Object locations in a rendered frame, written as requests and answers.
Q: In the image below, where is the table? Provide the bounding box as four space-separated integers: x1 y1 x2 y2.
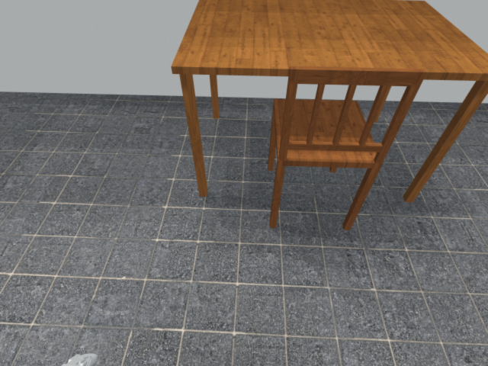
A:
171 0 488 202

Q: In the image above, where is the chair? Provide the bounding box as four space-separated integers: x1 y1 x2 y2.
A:
268 66 427 230

